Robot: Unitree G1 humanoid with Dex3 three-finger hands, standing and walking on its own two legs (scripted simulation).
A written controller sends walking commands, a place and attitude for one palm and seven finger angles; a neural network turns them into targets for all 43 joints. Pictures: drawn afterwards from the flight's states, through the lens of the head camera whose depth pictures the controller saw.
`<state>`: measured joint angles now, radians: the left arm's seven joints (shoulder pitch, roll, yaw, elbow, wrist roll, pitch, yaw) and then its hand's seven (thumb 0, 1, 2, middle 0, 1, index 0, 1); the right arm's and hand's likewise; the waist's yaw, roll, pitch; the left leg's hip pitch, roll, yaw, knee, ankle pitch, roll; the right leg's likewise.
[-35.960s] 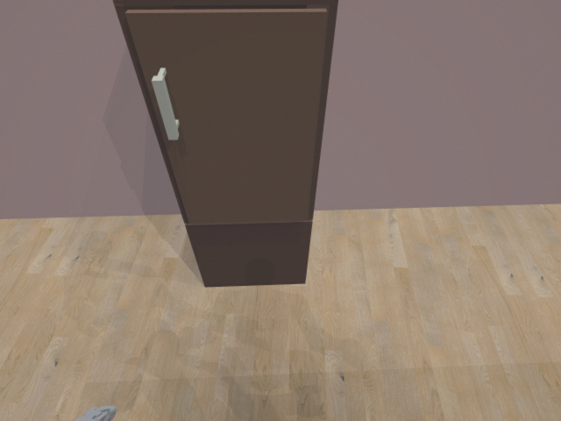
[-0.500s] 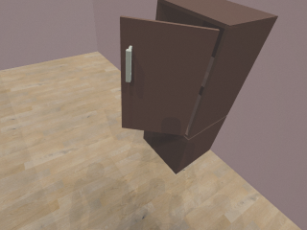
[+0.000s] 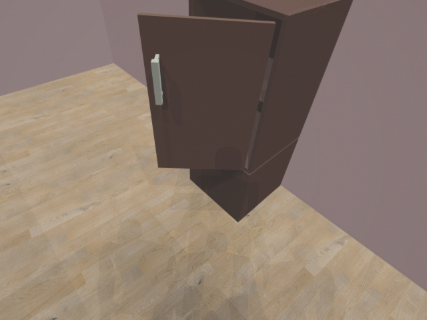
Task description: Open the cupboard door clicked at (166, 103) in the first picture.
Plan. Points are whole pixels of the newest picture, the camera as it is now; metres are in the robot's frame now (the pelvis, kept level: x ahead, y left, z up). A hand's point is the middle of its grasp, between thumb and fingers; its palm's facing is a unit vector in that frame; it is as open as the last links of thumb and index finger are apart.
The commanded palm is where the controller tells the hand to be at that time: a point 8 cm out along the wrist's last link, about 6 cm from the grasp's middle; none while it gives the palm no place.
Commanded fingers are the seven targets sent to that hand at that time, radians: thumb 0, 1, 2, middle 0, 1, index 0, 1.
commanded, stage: come to a stop and stand still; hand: left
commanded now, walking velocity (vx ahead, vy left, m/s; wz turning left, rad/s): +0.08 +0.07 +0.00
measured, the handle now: (158, 80) +0.75 +0.19 +0.08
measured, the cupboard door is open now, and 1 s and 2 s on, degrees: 47 47 47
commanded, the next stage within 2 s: look again from close up in 0.62 s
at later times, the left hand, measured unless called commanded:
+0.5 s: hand out of the picture +0.00 +0.17 -0.19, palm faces +0.06 -0.99 -0.14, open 7.3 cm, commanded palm none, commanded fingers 0.00 0.90 0.90 -0.20 -0.30 -0.20 -0.30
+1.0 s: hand out of the picture +0.00 +0.18 -0.18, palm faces +0.02 -0.98 -0.18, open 7.3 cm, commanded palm none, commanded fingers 0.00 0.90 0.90 -0.20 -0.30 -0.20 -0.30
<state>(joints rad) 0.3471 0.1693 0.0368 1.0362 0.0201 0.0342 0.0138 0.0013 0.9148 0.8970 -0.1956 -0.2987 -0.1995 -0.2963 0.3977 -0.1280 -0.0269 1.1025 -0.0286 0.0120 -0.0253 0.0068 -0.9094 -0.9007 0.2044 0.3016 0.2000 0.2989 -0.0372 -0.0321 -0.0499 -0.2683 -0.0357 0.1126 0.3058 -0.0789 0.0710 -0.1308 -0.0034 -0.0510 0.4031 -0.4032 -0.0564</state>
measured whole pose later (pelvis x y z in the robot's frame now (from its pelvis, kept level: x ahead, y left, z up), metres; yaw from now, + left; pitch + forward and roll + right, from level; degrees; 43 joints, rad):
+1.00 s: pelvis +0.02 +0.01 +0.00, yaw +0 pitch -2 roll +0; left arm 0.33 0.15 -0.01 1.11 0.01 0.00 0.03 0.00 0.91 0.90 -0.20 -0.30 -0.20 -0.30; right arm 0.28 -0.15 0.02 1.13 0.00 -0.01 -0.02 0.01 -0.92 -0.90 0.20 0.30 0.20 0.30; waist 0.00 -0.02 0.03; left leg -0.21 0.00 0.09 0.41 -0.17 0.02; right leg -0.06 -0.04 -0.04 0.40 -0.31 0.02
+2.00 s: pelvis +0.16 +0.01 -0.01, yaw +1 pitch +1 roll +0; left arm 0.14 0.19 0.06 1.00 0.02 0.00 -0.01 0.01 0.94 0.90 -0.19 -0.30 -0.20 -0.30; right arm 0.43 -0.07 0.00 1.12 -0.03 -0.06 -0.03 0.00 -0.91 -0.90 0.20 0.30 0.20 0.30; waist -0.05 -0.01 0.09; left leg -0.03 0.02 0.12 0.36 -0.33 0.01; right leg -0.51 -0.08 -0.09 0.68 -0.22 -0.02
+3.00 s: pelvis +0.21 -0.07 -0.02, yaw +2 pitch -3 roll +1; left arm 0.30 0.17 0.01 0.95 0.02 0.00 0.05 0.01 0.93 0.90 -0.20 -0.30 -0.20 -0.30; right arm 0.27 -0.16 -0.02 0.98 -0.02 0.02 -0.01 0.01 -0.92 -0.90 0.20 0.30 0.19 0.30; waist 0.00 -0.01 -0.01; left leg -0.24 0.02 0.06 0.56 -0.27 0.00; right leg -0.24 0.03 -0.09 0.57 -0.30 -0.08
